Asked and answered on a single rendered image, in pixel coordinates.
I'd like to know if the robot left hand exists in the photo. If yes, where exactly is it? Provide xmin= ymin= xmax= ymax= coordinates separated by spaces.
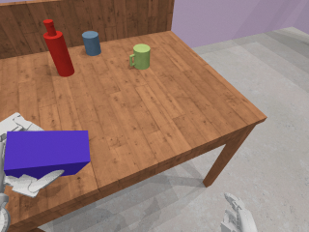
xmin=0 ymin=112 xmax=65 ymax=198

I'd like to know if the left robot forearm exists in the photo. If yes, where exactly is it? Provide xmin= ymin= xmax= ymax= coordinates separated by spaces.
xmin=0 ymin=192 xmax=11 ymax=232

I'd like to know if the robot right hand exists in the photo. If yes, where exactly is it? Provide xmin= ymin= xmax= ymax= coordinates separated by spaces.
xmin=221 ymin=192 xmax=259 ymax=232

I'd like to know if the table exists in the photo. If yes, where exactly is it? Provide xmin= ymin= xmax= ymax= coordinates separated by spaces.
xmin=0 ymin=0 xmax=267 ymax=232

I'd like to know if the sponge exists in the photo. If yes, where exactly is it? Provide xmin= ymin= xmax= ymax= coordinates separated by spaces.
xmin=4 ymin=130 xmax=91 ymax=180

